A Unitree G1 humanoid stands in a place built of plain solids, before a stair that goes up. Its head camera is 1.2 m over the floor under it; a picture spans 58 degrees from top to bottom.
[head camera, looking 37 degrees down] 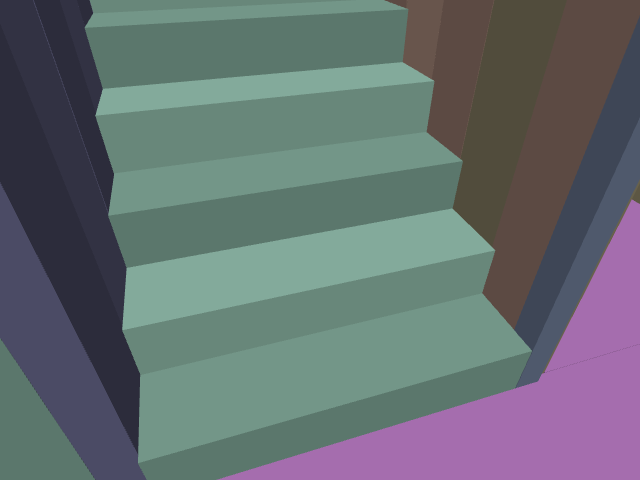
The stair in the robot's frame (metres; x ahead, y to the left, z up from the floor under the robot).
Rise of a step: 0.18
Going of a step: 0.25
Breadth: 1.09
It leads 17 degrees to the left of straight ahead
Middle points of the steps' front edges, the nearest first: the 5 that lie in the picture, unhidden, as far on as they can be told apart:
0.65 -0.10 0.19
0.89 -0.02 0.37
1.13 0.05 0.55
1.37 0.12 0.74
1.60 0.20 0.92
